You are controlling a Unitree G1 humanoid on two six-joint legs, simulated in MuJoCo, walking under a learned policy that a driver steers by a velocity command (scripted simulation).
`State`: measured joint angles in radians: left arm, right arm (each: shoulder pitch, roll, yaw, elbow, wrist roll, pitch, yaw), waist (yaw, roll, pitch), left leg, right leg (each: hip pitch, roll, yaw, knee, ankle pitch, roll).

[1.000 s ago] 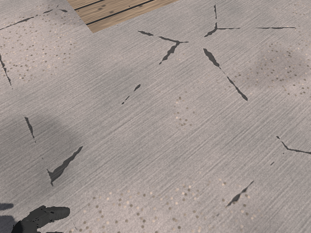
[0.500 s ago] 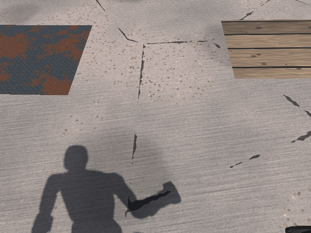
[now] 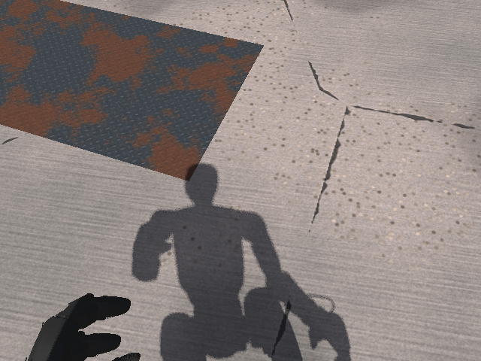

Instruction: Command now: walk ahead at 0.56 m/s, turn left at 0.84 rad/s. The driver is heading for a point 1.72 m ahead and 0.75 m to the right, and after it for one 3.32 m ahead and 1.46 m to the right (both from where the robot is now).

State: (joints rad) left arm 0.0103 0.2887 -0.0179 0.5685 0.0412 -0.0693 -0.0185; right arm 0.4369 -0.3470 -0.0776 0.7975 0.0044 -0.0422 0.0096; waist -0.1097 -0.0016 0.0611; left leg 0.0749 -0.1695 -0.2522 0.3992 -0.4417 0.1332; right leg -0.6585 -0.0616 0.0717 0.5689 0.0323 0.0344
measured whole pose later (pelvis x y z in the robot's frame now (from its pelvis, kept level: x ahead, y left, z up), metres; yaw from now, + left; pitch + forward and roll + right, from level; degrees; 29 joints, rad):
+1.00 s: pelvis +0.23 -0.06 +0.02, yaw -36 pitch +3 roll +3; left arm 0.20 0.33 0.08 0.56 -0.01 0.04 0.01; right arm 0.09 -0.34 -0.10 0.71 -0.01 0.00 -0.03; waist -0.01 0.03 0.07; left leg -0.56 0.02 -0.03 1.10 -0.41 -0.06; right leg -0.35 0.03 0.07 0.53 -0.23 -0.04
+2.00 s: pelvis +0.27 -0.05 +0.01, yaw -23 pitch +2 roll -1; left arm 0.16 0.31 0.10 0.67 -0.02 0.00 0.01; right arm 0.11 -0.31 -0.09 0.58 0.03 0.09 0.04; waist 0.02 -0.01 0.08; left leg -0.41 0.05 0.06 0.69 -0.30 -0.04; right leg -0.16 -0.10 -0.20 0.51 -0.37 0.04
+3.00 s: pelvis +0.50 -0.06 +0.02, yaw -18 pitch +3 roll +1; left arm 0.26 0.33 0.08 0.73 0.03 0.01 -0.07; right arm 0.30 -0.29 -0.03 0.69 -0.05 -0.07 -0.02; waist -0.01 -0.03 -0.02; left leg -0.11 0.00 0.07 0.36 -0.31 0.00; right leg -0.61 -0.02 0.02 1.17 -0.28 -0.05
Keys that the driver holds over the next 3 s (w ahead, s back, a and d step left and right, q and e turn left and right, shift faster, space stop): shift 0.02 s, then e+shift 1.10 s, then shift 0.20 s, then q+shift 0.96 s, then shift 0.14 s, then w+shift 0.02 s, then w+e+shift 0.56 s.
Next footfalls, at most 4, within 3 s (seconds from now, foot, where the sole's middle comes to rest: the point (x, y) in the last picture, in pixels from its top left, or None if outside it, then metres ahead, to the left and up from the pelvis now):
0.04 right None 0.27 -0.14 -0.76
0.44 left None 0.35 0.08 -0.76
0.84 right None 0.23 -0.17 -0.76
1.30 left None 0.40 -0.04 -0.76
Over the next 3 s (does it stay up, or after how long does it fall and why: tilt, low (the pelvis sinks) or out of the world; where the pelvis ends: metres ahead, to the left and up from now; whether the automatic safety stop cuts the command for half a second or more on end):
stays up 0.50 -0.06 0.02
